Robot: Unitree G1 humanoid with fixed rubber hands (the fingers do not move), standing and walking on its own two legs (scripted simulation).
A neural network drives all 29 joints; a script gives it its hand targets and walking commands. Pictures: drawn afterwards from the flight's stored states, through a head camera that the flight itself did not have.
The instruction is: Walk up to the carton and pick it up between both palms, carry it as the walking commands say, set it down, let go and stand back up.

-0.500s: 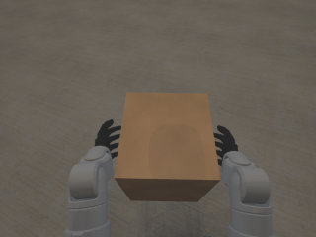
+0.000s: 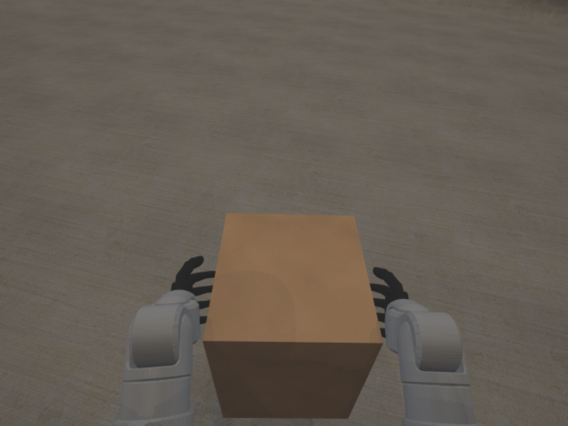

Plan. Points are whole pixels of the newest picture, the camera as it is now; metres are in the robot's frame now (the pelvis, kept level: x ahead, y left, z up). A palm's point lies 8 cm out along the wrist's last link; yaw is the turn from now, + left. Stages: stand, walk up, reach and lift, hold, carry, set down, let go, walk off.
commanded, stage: carry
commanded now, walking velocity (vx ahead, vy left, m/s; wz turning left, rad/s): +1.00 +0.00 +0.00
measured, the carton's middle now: (288, 317) +0.30 -0.01 +0.00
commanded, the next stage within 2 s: none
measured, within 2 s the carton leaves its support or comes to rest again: neither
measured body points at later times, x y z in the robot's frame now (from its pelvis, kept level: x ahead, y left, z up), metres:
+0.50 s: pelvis +0.47 -0.02 +0.02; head +0.51 -0.04 +0.47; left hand +0.75 +0.15 +0.07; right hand +0.76 -0.14 +0.05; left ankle +0.41 +0.10 -0.62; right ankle +0.49 -0.14 -0.72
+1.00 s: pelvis +0.95 +0.04 +0.02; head +0.97 +0.05 +0.47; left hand +1.23 +0.20 +0.07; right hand +1.23 -0.10 +0.07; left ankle +0.88 +0.15 -0.72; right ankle +1.07 -0.10 -0.67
